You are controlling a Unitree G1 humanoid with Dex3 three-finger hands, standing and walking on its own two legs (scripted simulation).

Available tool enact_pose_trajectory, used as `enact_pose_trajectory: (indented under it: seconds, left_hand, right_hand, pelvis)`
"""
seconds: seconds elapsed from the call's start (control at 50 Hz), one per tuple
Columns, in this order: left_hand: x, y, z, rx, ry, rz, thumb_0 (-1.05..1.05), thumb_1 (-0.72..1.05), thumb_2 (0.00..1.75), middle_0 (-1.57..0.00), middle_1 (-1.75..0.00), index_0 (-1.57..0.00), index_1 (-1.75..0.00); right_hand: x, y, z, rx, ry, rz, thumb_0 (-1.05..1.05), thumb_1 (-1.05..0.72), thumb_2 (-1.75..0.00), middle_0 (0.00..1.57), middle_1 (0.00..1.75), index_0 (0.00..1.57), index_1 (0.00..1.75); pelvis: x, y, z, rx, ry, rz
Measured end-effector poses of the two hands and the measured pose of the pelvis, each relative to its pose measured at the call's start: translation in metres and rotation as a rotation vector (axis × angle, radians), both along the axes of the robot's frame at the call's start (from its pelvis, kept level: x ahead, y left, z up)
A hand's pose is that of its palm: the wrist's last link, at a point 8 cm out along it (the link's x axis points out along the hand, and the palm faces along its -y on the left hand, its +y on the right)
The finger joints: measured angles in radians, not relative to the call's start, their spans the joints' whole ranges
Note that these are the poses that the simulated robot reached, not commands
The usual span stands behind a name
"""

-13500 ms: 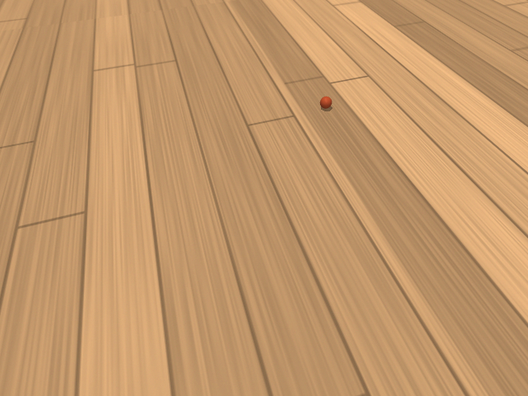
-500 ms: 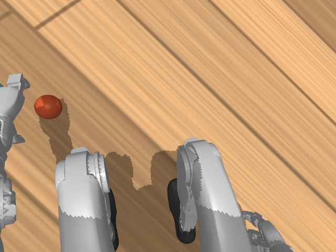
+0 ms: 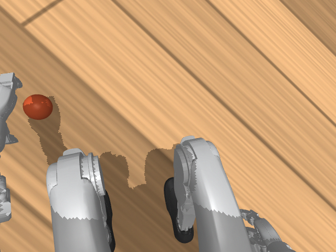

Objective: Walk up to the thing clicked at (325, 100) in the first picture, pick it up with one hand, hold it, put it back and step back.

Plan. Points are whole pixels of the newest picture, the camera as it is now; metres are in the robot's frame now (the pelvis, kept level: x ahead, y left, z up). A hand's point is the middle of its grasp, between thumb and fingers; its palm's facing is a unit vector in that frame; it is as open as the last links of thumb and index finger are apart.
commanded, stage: rise first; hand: left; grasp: from above
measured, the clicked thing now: (38, 107) +0.46 +0.32 -0.29
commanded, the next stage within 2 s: approach in 1.22 s
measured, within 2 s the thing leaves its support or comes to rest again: neither
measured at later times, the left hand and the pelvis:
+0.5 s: hand (7, 113) +0.42 +0.35 -0.19, palm faces -0.44 -0.11 -0.89, open 14.1 cm; pelvis +0.00 +0.00 -0.01, yaw -1 degrees
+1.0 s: hand (2, 111) +0.42 +0.36 -0.18, palm faces -0.44 -0.10 -0.89, open 14.1 cm; pelvis +0.00 +0.00 -0.01, yaw -1 degrees
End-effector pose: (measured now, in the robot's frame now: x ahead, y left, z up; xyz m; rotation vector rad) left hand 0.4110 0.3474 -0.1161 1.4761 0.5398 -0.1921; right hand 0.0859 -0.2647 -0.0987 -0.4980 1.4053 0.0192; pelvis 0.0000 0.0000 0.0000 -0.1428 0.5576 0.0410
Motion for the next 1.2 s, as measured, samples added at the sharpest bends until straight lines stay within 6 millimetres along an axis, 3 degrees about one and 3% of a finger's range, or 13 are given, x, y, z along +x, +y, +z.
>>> enact_pose_trajectory:
  seconds: [0.58,1.2]
  left_hand:
    - [0.014,0.005,-0.014,-0.001,-0.001,0.008,0.00,-0.55,1.02,-0.08,-1.04,-0.08,-1.03]
    - [0.016,0.009,-0.001,0.003,-0.007,-0.002,0.00,-0.54,1.01,-0.08,-1.05,-0.09,-1.04]
  right_hand:
    - [-0.012,0.001,0.000,-0.014,0.029,0.012,0.00,-0.91,-0.90,0.20,0.30,0.20,0.30]
    - [-0.011,0.003,0.004,-0.009,0.004,0.020,0.00,-0.91,-0.90,0.20,0.30,0.20,0.30]
  pelvis:
    - [0.001,0.002,-0.009,-0.015,-0.016,-0.009]
    - [-0.003,0.002,-0.008,-0.020,-0.029,-0.008]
